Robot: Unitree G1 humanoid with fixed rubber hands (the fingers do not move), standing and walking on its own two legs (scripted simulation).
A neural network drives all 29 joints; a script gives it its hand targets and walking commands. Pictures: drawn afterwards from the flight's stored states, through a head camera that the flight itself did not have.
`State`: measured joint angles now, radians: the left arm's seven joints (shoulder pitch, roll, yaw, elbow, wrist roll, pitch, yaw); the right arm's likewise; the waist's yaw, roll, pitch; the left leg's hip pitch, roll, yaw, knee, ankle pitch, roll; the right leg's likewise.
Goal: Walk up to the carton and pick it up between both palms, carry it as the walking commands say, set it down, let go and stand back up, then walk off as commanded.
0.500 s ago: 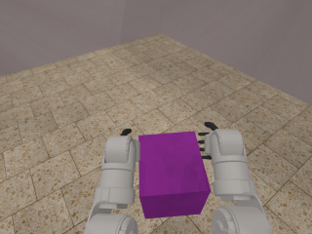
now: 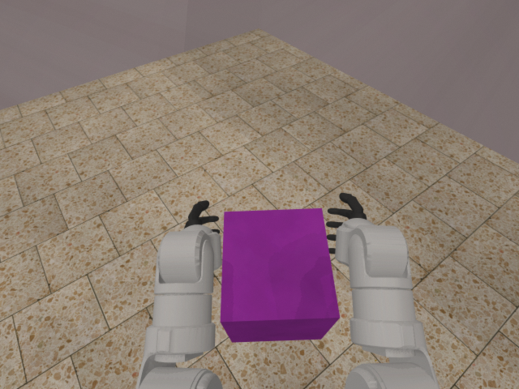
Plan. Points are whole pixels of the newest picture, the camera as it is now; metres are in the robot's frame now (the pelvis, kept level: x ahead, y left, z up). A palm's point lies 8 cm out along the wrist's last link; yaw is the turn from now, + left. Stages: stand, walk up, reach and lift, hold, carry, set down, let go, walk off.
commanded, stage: carry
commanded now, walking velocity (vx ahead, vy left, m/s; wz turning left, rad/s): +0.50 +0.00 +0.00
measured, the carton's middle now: (274, 278) +0.30 +0.00 -0.02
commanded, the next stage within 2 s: none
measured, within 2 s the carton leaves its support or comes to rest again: neither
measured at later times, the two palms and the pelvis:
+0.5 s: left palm (213, 112) +0.62 +0.13 +0.10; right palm (327, 111) +0.61 -0.11 +0.11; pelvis +0.29 +0.02 +0.01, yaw -4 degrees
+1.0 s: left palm (234, 50) +0.92 +0.10 +0.09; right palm (320, 51) +0.91 -0.13 +0.09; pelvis +0.60 +0.00 -0.01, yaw -2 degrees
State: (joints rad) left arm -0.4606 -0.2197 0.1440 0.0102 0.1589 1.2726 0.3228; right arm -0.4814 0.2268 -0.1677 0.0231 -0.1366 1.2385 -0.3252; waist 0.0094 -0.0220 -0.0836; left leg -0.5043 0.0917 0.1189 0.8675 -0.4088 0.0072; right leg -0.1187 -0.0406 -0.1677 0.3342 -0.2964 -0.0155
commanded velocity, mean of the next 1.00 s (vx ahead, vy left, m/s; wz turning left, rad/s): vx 0.40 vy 0.00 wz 0.00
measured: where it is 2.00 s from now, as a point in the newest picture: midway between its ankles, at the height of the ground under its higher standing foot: (272, 254)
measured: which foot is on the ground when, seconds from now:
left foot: up 0.00-0.12, down 0.14-0.64, up 0.66-0.98, down 1.00-1.00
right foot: down 0.00-0.18, up 0.20-0.60, down 0.62-1.00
